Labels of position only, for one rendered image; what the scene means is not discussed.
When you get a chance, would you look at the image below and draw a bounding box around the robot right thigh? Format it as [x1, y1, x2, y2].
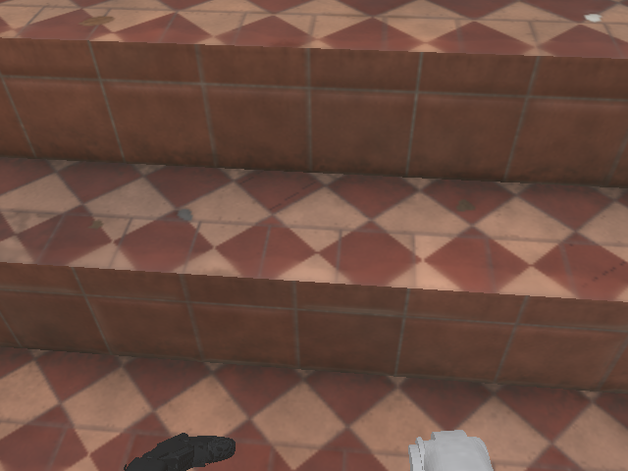
[408, 430, 494, 471]

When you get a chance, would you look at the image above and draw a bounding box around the robot left hand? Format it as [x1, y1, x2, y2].
[124, 433, 236, 471]

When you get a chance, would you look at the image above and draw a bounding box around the robot right shin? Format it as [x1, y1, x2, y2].
[469, 437, 490, 459]

